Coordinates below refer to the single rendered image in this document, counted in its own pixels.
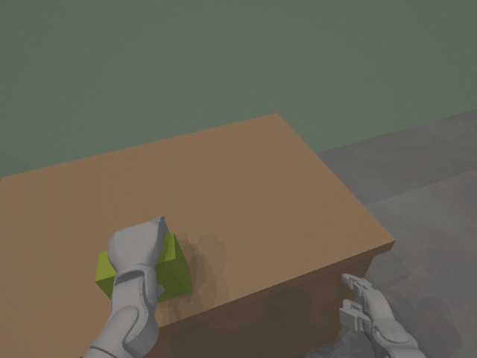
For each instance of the table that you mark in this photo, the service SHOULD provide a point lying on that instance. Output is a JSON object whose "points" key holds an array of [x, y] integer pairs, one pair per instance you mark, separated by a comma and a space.
{"points": [[266, 228]]}

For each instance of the robot right hand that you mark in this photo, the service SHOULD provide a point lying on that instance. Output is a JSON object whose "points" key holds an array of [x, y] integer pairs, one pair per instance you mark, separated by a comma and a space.
{"points": [[374, 305]]}

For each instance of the robot right forearm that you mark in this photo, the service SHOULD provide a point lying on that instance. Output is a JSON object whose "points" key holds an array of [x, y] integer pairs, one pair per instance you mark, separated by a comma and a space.
{"points": [[390, 340]]}

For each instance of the robot left forearm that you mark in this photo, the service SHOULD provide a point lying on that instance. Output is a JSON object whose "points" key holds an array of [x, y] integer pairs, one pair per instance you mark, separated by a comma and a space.
{"points": [[131, 330]]}

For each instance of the robot left hand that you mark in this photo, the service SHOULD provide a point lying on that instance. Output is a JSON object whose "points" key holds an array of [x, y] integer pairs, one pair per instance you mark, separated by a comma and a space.
{"points": [[139, 244]]}

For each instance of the sponge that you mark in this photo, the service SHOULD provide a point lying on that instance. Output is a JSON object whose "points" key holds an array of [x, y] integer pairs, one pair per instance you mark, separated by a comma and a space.
{"points": [[171, 268]]}

